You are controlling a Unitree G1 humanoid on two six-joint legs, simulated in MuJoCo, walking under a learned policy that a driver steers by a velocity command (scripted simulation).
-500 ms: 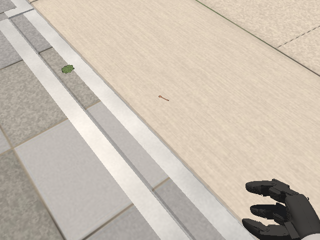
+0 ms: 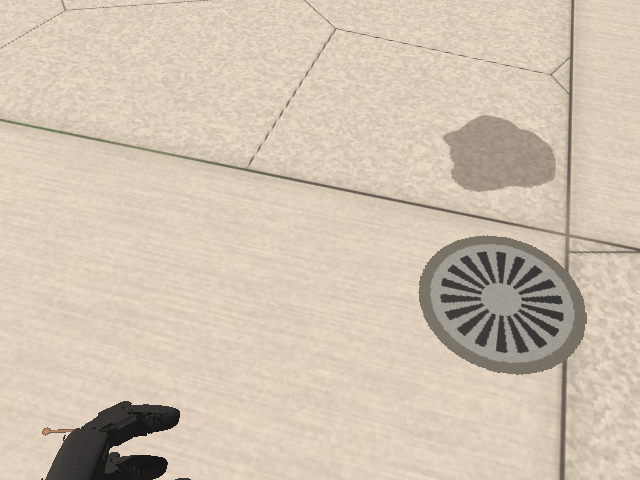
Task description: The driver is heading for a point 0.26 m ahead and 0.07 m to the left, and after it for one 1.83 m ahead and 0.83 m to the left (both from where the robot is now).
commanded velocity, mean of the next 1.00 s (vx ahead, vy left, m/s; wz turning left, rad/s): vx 0.26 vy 0.00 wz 0.62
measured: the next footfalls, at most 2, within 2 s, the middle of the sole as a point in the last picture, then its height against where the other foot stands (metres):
left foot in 0.38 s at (259, 469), level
right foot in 0.86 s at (327, 407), level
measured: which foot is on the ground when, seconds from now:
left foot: up 0.00-0.36, down 0.38-0.86, up 0.88-1.00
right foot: down 0.00-0.38, up 0.40-0.84, down 0.86-1.00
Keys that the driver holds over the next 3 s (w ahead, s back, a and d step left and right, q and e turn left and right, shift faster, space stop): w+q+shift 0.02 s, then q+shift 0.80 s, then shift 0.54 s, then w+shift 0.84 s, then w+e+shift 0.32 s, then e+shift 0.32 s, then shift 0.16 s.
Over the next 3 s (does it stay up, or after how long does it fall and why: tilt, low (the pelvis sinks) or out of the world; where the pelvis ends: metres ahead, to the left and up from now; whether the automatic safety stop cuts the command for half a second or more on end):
stays up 1.27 0.66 0.03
